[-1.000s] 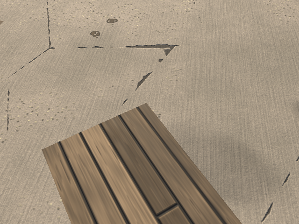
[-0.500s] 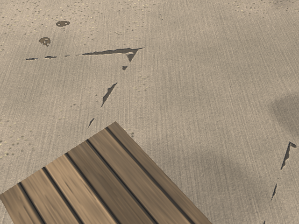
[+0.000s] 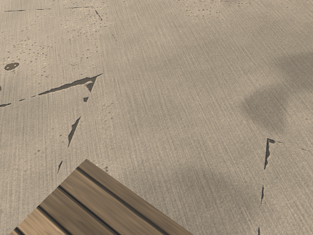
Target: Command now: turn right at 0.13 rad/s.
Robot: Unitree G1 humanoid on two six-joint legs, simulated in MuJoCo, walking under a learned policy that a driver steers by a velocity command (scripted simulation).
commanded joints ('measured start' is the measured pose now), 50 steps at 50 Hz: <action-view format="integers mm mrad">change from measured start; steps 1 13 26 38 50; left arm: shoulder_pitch -12 -35 8 42 72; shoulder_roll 163 114 116 108 91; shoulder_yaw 35 22 18 7 -2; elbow -26 63 182 245 280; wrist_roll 0 -3 -7 -9 -11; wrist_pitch -7 13 4 1 1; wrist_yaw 5 4 10 17 20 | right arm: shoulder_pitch -23 12 33 68 119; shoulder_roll -61 -75 -58 -46 -34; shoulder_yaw -2 15 30 38 44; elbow -40 52 92 112 122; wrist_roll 6 -12 -11 -10 -9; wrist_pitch -11 -51 -36 -33 -33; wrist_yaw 2 17 5 3 -2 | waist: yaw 18 15 8 13 15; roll -168 17 -37 -31 -36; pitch -125 -52 -29 -21 -12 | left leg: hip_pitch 79 185 214 206 198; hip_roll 1 38 11 -4 -12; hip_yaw -1 -49 -33 -25 -22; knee -142 -466 -462 -465 -463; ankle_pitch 16 249 238 237 239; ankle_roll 2 79 90 90 91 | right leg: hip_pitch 120 112 86 81 74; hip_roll -250 -66 -63 -64 -62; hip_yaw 191 72 55 46 39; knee -91 -28 -45 -45 -45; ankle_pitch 423 109 99 92 89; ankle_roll -182 6 29 31 33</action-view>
